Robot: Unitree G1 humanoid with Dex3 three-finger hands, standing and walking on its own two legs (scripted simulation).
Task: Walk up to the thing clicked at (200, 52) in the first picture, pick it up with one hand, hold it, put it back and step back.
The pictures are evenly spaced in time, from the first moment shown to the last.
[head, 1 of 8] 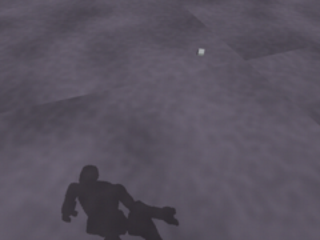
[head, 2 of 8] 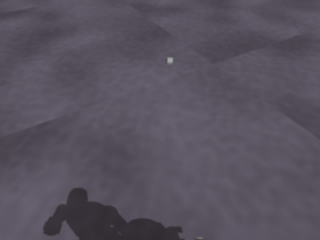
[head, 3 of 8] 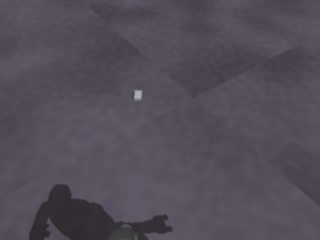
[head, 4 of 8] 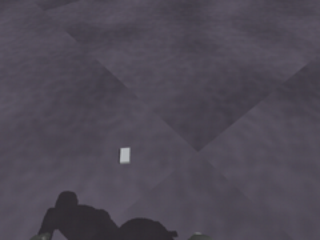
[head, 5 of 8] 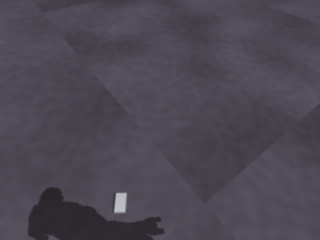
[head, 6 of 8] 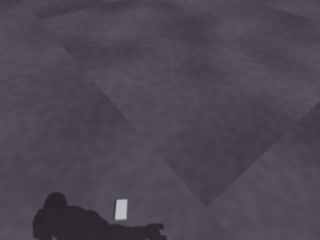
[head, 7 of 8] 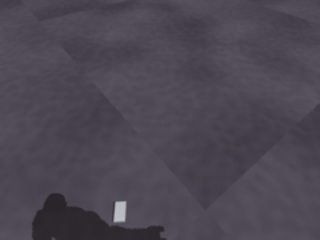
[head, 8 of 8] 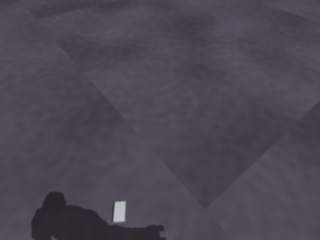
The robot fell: no
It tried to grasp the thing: no
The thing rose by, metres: 0.00
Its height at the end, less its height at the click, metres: +0.00
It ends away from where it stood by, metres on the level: 0.00
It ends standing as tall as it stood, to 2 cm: yes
